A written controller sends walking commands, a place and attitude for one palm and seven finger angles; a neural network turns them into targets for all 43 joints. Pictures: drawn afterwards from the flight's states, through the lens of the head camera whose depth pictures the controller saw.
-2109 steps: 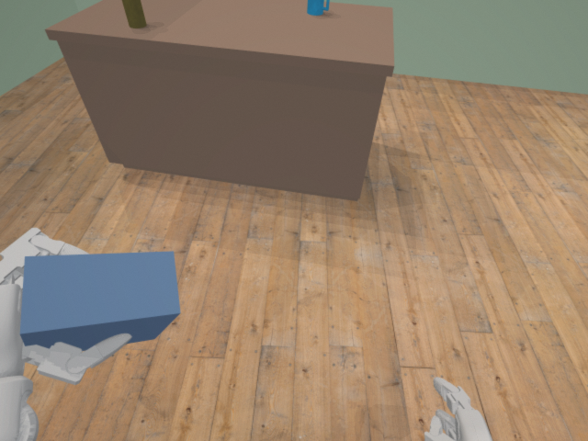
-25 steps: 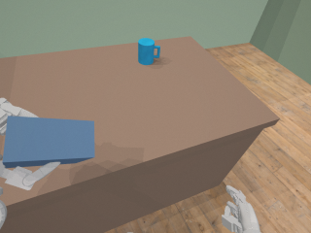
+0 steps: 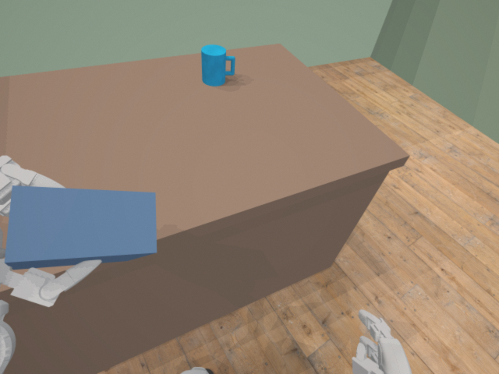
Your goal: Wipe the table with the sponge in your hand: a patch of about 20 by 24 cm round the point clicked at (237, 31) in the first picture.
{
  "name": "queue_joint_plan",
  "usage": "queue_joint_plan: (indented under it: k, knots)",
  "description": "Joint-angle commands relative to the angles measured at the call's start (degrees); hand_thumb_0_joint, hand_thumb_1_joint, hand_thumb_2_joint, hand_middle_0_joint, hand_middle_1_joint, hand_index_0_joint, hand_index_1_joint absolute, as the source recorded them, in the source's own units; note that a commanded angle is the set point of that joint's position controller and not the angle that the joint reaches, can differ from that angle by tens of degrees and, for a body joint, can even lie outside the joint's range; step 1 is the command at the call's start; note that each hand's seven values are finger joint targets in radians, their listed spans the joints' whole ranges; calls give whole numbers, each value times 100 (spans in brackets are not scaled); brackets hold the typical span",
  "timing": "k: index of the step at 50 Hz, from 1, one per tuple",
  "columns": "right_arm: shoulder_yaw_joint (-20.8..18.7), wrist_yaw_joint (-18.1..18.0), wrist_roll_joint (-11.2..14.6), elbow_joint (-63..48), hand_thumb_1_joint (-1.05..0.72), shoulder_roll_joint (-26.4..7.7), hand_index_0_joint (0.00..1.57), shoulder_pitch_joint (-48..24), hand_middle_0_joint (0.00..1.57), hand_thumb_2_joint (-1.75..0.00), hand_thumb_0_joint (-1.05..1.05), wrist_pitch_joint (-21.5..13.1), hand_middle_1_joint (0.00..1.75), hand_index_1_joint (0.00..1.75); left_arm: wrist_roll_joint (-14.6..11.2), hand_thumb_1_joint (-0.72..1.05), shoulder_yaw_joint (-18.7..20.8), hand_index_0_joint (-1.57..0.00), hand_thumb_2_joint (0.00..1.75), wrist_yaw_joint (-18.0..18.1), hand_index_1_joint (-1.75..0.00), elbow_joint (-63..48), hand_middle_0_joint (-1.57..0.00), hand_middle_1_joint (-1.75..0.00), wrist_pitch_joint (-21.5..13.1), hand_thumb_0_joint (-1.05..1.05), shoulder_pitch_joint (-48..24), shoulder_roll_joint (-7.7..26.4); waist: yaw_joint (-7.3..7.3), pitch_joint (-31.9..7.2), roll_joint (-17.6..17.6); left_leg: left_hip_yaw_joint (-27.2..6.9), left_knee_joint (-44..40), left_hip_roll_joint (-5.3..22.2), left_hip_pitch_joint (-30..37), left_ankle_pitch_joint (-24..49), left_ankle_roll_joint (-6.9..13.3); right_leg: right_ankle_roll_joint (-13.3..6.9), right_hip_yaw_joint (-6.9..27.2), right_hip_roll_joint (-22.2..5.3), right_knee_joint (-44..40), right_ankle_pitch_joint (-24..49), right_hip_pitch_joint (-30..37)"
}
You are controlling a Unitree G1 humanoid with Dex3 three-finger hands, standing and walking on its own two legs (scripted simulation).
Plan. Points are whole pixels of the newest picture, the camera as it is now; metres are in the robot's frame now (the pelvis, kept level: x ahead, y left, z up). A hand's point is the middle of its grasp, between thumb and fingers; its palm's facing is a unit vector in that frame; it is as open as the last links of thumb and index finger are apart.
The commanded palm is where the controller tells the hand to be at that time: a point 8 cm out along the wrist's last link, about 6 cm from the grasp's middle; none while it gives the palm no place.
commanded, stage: step back with the hand held close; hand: left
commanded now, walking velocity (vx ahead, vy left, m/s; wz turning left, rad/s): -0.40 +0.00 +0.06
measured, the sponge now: (103, 231) +0.24 +0.20 +0.17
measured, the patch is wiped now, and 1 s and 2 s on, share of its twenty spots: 1.00 1.00 1.00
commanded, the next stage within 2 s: stop stepping back and stand still in 0.10 s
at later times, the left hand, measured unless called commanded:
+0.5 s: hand out of the picture +0.04 +0.24 +0.19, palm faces +0.45 -0.82 -0.36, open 10.3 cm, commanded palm -0.01 +0.27 +0.20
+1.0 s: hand out of the picture -0.05 +0.21 +0.20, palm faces +0.48 -0.81 -0.34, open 10.3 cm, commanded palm -0.11 +0.24 +0.20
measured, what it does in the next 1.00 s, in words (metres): walks backwards: right foot, then left foot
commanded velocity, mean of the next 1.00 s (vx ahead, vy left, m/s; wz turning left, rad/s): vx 0.14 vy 0.01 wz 0.01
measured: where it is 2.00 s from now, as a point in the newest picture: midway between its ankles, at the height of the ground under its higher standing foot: outside the picture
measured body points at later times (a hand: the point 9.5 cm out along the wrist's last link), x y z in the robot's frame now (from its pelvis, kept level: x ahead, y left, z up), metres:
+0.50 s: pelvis -0.15 -0.02 -0.01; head -0.18 +0.01 +0.44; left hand +0.01 +0.28 +0.20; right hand +0.01 -0.25 -0.07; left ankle -0.17 +0.12 -0.73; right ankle -0.10 -0.12 -0.70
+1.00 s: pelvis -0.25 -0.05 +0.00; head -0.29 -0.04 +0.45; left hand -0.08 +0.25 +0.21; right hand -0.11 -0.26 -0.09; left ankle -0.25 +0.07 -0.73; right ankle -0.19 -0.17 -0.69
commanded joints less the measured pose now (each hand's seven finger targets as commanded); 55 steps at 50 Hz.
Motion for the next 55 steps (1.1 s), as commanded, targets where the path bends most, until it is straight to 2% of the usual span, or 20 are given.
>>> queue_joint_plan:
  k: [1,5,9,12,14,17,19,26,27,29,30,32,35,37,39,43,50,52,53,55]
  knots:
    - [-404,-57,-50,-838,-90,-1047,20,-523,20,-90,0,-242,30,30,-11,10,764,-120,130,21,-160,-1218,-120,-160,-443,0,-7,1093,123,-1061,1443,-1226,-1312,833,352,-2646,105,-163,-291,86,-1453,492,1004]
    - [-520,-94,186,-876,-90,-965,20,-622,20,-90,0,-204,30,30,-37,10,448,-120,130,-62,-160,-1138,-120,-160,-583,0,-296,1059,154,-700,-1854,-159,4883,-589,366,-2741,-483,-1438,1769,-2489,-3249,2255,-1030]
    - [-190,-85,54,-958,-90,-676,20,-864,20,-90,0,81,30,30,-60,10,629,-120,130,-116,-160,-788,-120,-160,-555,0,-629,1140,-81,-298,-336,-396,4226,59,-113,-2444,-377,-929,693,-1962,-2142,3869,-430]
    - [-314,-189,155,-969,-90,-799,20,-516,20,-90,0,25,30,30,-6,10,829,-120,130,-5,-160,-592,-120,-160,-578,0,-425,1162,-51,-912,-398,-279,1869,166,476,-2492,-104,-804,750,-1964,-1332,3993,249]
    - [-408,-210,179,-1098,-90,-943,20,-390,20,-90,0,-23,30,30,-31,10,784,-120,130,37,-160,-1019,-120,-160,-568,0,-328,1083,-147,-1411,-120,136,-91,-37,1372,-1506,-31,-537,635,-1557,-773,3249,349]
    - [-602,-170,192,-1168,-90,-1053,20,-282,20,-90,0,-215,30,30,-50,10,816,-120,130,59,-160,-1506,-120,-160,-537,0,23,1113,-83,-1490,1503,-671,-678,1283,2804,2076,453,5,-342,-133,1526,-183,-1182]
    - [-470,-47,72,-930,-90,-967,20,-393,20,-90,0,-339,30,30,54,10,851,-120,130,72,-160,-1700,-120,-160,-531,0,-501,1198,-241,-502,1658,-1885,-617,1509,1746,1570,946,66,348,-431,2146,-148,-1863]
    - [-312,11,154,-710,-90,-1076,20,-519,20,-90,0,-232,30,30,45,10,457,-120,130,-164,-160,-376,-120,-160,-382,0,-700,834,26,-113,763,-590,425,646,-347,-3174,473,-51,-691,-187,-1070,1036,1072]
    - [-332,-14,146,-755,-90,-1067,20,-582,20,-90,0,-181,30,30,52,10,442,-120,130,-190,-160,-293,-120,-160,-372,0,-836,877,96,-214,2,-164,1703,207,-644,-3369,377,-223,-506,-387,-1628,1007,1319]
    - [-444,14,268,-713,-90,-1013,20,-462,20,-90,0,-120,30,30,1,10,431,-120,130,-235,-160,-478,-120,-160,-365,0,-1199,995,-12,-583,-1925,-1,5026,-431,-458,-2659,68,-1165,2550,-2083,-3041,-361,-56]
    - [-422,85,230,-597,-90,-1032,20,-498,20,-90,0,-121,30,30,-3,10,362,-120,130,-286,-160,-825,-120,-160,-401,0,-1484,1037,-72,-402,-1538,-451,5516,-211,-131,-1966,33,-1302,2752,-2158,-3167,-747,-1046]
    - [-297,122,219,-483,-90,-846,20,-593,20,-90,0,12,30,30,-34,10,468,-120,130,-298,-160,-934,-120,-160,-344,0,-1360,1138,-201,-177,-217,-395,4798,198,357,-1798,150,-1171,1766,-2067,-2767,-1049,-2055]
    - [-205,8,210,-440,-90,-746,20,-601,20,-90,0,-55,30,30,-56,10,553,-120,130,-164,-160,-1068,-120,-160,-245,0,-1102,1143,-97,-577,-315,109,2146,108,1375,-2264,327,-851,783,-1626,-2254,-1153,-2103]
    - [-173,-139,162,-570,-90,-861,20,-436,20,-90,0,-195,30,30,-56,10,577,-120,130,-96,-160,-1151,-120,-160,-249,0,-965,1104,-149,-801,707,87,-224,29,1892,-2484,439,-581,162,-928,-592,-981,-1635]
    - [-279,-132,153,-862,-90,-948,20,-512,20,-90,0,-426,30,30,56,10,801,-120,130,-36,-160,-1311,-120,-160,-386,0,-1207,1271,-25,-636,2236,-2004,-1670,1480,1049,-2082,1162,-68,-358,16,3111,-426,-1901]
    - [-216,59,244,-241,-90,-773,20,-242,20,-90,0,-427,30,30,37,10,479,-120,130,-107,-160,-48,-120,-160,-400,0,-783,884,-91,236,431,-1974,-1302,1531,1005,-2145,1183,-58,336,-621,3347,418,-2755]
    - [-249,-65,122,-592,-90,-1034,20,-461,20,-90,0,-381,30,30,-35,10,427,-120,130,-145,-160,-448,-120,-160,-338,0,-705,798,36,-343,986,-568,-315,748,292,-2964,578,-41,-991,-184,-1193,546,865]
    - [-310,-71,130,-679,-90,-974,20,-549,20,-90,0,-311,30,30,2,10,481,-120,130,-129,-160,-548,-120,-160,-332,0,-606,918,114,-597,-290,140,1781,91,-618,-2955,323,-505,12,-897,-1966,626,1837]
    - [-351,-62,147,-722,-90,-893,20,-547,20,-90,0,-273,30,30,-2,10,677,-120,130,-106,-160,-582,-120,-160,-374,0,-670,1159,76,-625,-1340,250,3227,-251,-1135,-2736,165,-1031,1974,-2032,-2732,33,1702]
    - [-425,-10,161,-480,-90,-923,20,-483,20,-90,0,-226,30,30,-58,10,669,-120,130,-113,-160,-912,-120,-160,-451,0,-939,1174,-16,-381,-1142,-428,4130,100,-751,-2130,74,-1361,2655,-2518,-3234,-1159,380]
